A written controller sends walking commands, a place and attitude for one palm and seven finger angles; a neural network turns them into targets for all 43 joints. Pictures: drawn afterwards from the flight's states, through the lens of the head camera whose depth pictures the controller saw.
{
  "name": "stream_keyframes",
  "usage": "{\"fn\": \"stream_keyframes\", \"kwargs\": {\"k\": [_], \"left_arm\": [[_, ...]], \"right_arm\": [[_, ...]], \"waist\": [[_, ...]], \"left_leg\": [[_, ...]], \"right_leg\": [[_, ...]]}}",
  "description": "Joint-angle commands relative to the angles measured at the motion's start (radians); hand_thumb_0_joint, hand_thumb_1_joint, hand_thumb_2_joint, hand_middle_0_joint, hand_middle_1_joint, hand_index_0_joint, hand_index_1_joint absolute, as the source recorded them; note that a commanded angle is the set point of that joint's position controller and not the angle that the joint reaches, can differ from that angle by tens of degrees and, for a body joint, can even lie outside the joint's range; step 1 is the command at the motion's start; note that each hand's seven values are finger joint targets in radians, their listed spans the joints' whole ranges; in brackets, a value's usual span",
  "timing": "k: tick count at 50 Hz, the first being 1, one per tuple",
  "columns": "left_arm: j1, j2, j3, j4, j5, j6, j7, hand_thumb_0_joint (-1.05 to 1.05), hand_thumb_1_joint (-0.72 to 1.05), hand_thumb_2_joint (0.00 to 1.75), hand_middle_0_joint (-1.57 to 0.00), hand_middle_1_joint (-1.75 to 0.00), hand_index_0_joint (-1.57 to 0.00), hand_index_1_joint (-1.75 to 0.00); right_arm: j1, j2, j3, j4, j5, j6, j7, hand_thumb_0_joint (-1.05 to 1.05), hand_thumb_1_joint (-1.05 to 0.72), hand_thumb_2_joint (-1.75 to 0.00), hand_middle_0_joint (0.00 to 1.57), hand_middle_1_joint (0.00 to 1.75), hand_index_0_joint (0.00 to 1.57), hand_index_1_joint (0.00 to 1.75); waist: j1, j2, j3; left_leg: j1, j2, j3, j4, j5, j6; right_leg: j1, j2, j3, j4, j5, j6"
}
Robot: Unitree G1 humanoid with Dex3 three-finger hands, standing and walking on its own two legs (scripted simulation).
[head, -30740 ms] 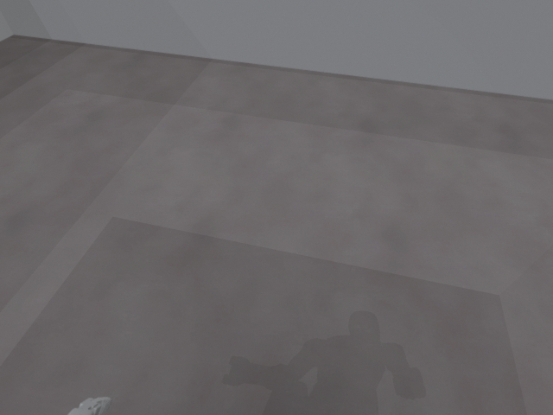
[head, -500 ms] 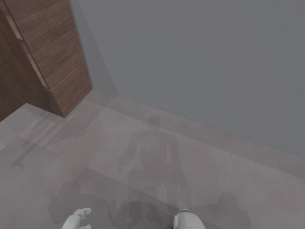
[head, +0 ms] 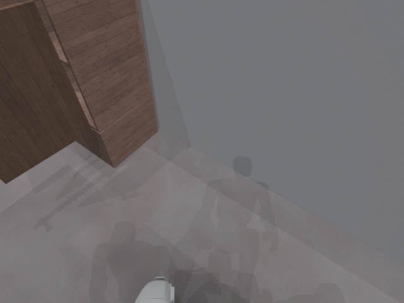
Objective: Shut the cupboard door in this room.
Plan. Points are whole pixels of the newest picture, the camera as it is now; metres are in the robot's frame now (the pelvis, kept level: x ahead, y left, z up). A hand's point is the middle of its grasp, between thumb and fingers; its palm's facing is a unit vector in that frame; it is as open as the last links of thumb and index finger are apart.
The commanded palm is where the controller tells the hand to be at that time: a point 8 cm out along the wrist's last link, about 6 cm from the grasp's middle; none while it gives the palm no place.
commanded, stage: walk to a spot facing it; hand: left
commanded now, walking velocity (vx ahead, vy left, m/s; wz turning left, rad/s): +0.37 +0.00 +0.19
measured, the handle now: out of the picture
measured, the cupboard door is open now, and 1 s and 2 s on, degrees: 86 86 86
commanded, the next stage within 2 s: turn to face it in 0.32 s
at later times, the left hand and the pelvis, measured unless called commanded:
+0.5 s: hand (120, 243) +0.27 +0.23 -0.17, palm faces +0.02 -0.98 -0.17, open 7.4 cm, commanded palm none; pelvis +0.21 +0.05 +0.00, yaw -1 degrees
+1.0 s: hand (118, 220) +0.34 +0.26 -0.19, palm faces +0.26 -0.94 -0.21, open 7.3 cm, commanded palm none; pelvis +0.29 +0.05 -0.02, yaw +14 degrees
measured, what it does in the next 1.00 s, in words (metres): walks ahead: left foot, then right foot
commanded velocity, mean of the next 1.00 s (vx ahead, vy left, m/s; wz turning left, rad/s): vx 0.11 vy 0.00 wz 0.28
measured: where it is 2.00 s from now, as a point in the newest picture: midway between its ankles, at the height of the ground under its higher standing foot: (203, 295)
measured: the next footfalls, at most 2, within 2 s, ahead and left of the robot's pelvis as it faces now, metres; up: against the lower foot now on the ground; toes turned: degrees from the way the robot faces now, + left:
left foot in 0.10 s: +0.19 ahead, +0.13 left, +0.00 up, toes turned +10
right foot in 0.62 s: +0.38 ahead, -0.09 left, +0.00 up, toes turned -7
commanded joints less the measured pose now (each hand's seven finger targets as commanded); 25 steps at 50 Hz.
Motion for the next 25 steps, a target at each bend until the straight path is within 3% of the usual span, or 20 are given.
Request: {"fn": "stream_keyframes", "kwargs": {"k": [1, 2, 3, 4, 5, 6, 7, 8, 9, 11, 13, 16, 20, 23, 25], "left_arm": [[0.064, 0.128, 0.014, -0.026, -0.005, -0.015, 0.003, 0.00, 0.90, 0.90, -0.20, -0.30, -0.20, -0.30], [0.071, 0.130, 0.015, -0.022, -0.006, -0.013, 0.003, 0.00, 0.90, 0.90, -0.20, -0.30, -0.20, -0.30], [0.062, 0.137, 0.015, -0.017, -0.007, -0.010, 0.004, 0.00, 0.90, 0.90, -0.20, -0.30, -0.20, -0.30], [0.049, 0.136, 0.013, -0.024, -0.012, -0.009, 0.004, 0.00, 0.90, 0.90, -0.20, -0.30, -0.20, -0.30], [0.077, 0.091, 0.011, -0.047, -0.019, -0.007, -0.004, 0.00, 0.90, 0.90, -0.20, -0.30, -0.20, -0.30], [0.066, 0.057, -0.001, -0.083, -0.025, -0.013, -0.012, 0.00, 0.90, 0.90, -0.20, -0.30, -0.20, -0.30], [0.008, 0.078, 0.000, -0.091, -0.020, -0.005, -0.001, 0.00, 0.90, 0.90, -0.20, -0.30, -0.20, -0.30], [-0.045, 0.075, 0.003, -0.093, -0.022, -0.001, -0.005, 0.00, 0.90, 0.90, -0.20, -0.30, -0.20, -0.30], [-0.068, 0.067, 0.009, -0.082, -0.013, 0.005, -0.012, 0.00, 0.90, 0.90, -0.20, -0.30, -0.20, -0.30], [-0.018, 0.031, 0.009, -0.054, -0.002, 0.027, -0.020, 0.00, 0.90, 0.90, -0.20, -0.30, -0.20, -0.30], [0.023, 0.017, 0.011, -0.043, -0.002, 0.048, -0.019, 0.00, 0.90, 0.90, -0.20, -0.30, -0.20, -0.30], [0.010, 0.009, 0.023, -0.063, 0.000, 0.069, -0.018, 0.00, 0.90, 0.90, -0.20, -0.30, -0.20, -0.30], [-0.083, 0.017, 0.030, -0.111, -0.004, 0.077, -0.026, 0.00, 0.90, 0.90, -0.20, -0.30, -0.20, -0.30], [-0.194, 0.012, 0.014, -0.146, -0.007, 0.063, -0.023, 0.00, 0.90, 0.90, -0.20, -0.30, -0.20, -0.30], [-0.216, 0.001, 0.002, -0.152, -0.008, 0.053, -0.020, 0.00, 0.90, 0.90, -0.20, -0.30, -0.20, -0.30]], "right_arm": [[-0.079, -0.005, 0.018, -0.087, -0.001, -0.028, 0.012, 0.00, -0.90, -0.90, 0.20, 0.30, 0.20, 0.30], [-0.063, -0.015, 0.015, -0.084, -0.004, -0.031, 0.008, 0.00, -0.90, -0.90, 0.20, 0.30, 0.20, 0.30], [0.009, -0.035, 0.009, -0.065, -0.007, -0.036, 0.002, 0.00, -0.90, -0.90, 0.20, 0.30, 0.20, 0.30], [0.155, -0.080, -0.003, -0.025, -0.013, -0.043, -0.007, 0.00, -0.90, -0.90, 0.20, 0.30, 0.20, 0.30], [0.307, -0.198, -0.032, 0.008, -0.022, -0.050, -0.021, 0.00, -0.90, -0.90, 0.20, 0.30, 0.20, 0.30], [0.382, -0.284, -0.048, 0.024, -0.008, -0.045, -0.034, 0.00, -0.90, -0.90, 0.20, 0.30, 0.20, 0.30], [0.345, -0.275, -0.045, 0.029, 0.004, -0.042, -0.042, 0.00, -0.90, -0.90, 0.20, 0.30, 0.20, 0.30], [0.254, -0.234, -0.039, -0.004, 0.007, -0.043, -0.047, 0.00, -0.90, -0.90, 0.20, 0.30, 0.20, 0.30], [0.192, -0.176, -0.024, -0.021, 0.003, -0.048, -0.047, 0.00, -0.90, -0.90, 0.20, 0.30, 0.20, 0.30], [0.134, -0.107, -0.002, -0.022, 0.001, -0.063, -0.049, 0.00, -0.90, -0.90, 0.20, 0.30, 0.20, 0.30], [0.130, -0.083, 0.004, -0.016, 0.005, -0.070, -0.051, 0.00, -0.90, -0.90, 0.20, 0.30, 0.20, 0.30], [0.153, -0.060, -0.004, -0.020, 0.005, -0.074, -0.054, 0.00, -0.90, -0.90, 0.20, 0.30, 0.20, 0.30], [0.186, -0.070, -0.002, -0.007, 0.005, -0.079, -0.059, 0.00, -0.90, -0.90, 0.20, 0.30, 0.20, 0.30], [0.248, -0.066, 0.004, 0.023, -0.001, -0.075, -0.062, 0.00, -0.90, -0.90, 0.20, 0.30, 0.20, 0.30], [0.266, -0.071, 0.008, 0.045, -0.003, -0.067, -0.064, 0.00, -0.90, -0.90, 0.20, 0.30, 0.20, 0.30]], "waist": [[0.018, -0.132, 0.066], [0.003, -0.125, 0.056], [-0.035, -0.105, 0.012], [-0.106, -0.045, -0.073], [-0.157, 0.169, -0.222], [-0.161, 0.313, -0.257], [-0.154, 0.243, -0.263], [-0.122, 0.146, -0.163], [-0.098, 0.100, -0.063], [-0.039, 0.078, -0.006], [-0.009, 0.100, 0.006], [0.002, 0.090, 0.028], [-0.001, 0.076, 0.052], [-0.038, 0.080, 0.070], [-0.048, 0.109, 0.046]], "left_leg": [[0.081, -0.036, 0.043, -0.130, -0.046, 0.029], [0.132, -0.058, 0.066, -0.166, -0.063, 0.037], [0.262, -0.083, 0.084, -0.215, -0.057, 0.046], [0.486, -0.088, 0.071, -0.292, -0.019, 0.063], [0.756, 0.120, -0.211, -0.341, 0.018, 0.130], [0.879, 0.318, -0.513, -0.437, 0.167, 0.228], [0.824, 0.340, -0.505, -0.480, 0.108, 0.238], [0.695, 0.323, -0.448, -0.498, 0.051, 0.231], [0.559, 0.274, -0.354, -0.532, 0.029, 0.204], [0.423, 0.197, -0.189, -0.575, 0.074, 0.146], [0.375, 0.160, -0.117, -0.607, 0.078, 0.131], [0.385, 0.157, -0.051, -0.634, 0.113, 0.131], [0.459, 0.174, 0.009, -0.614, 0.259, 0.149], [0.482, 0.160, 0.003, -0.553, 0.501, 0.160], [0.509, 0.138, 0.014, -0.485, 0.654, 0.153]], "right_leg": [[-0.020, -0.282, 0.126, -0.140, 0.336, -0.106], [-0.006, -0.278, 0.109, -0.085, 0.425, -0.101], [-0.031, -0.269, 0.076, 0.025, 0.496, -0.085], [-0.100, -0.228, 0.023, 0.243, 0.538, -0.053], [-0.309, -0.117, -0.011, 0.539, 0.261, 0.002], [-0.543, -0.017, 0.052, 0.790, -0.265, 0.023], [-0.591, -0.044, 0.162, 0.893, -0.261, 0.010], [-0.627, -0.086, 0.184, 0.933, -0.179, 0.010], [-0.605, -0.113, 0.203, 0.913, -0.105, 0.013], [-0.520, -0.126, 0.203, 0.845, -0.018, 0.023], [-0.488, -0.112, 0.197, 0.813, 0.045, 0.032], [-0.563, -0.105, 0.215, 0.801, 0.133, 0.046], [-0.633, -0.099, 0.215, 0.690, 0.179, 0.050], [-0.557, -0.087, 0.168, 0.465, 0.160, 0.042], [-0.464, -0.048, 0.125, 0.340, 0.148, 0.033]]}}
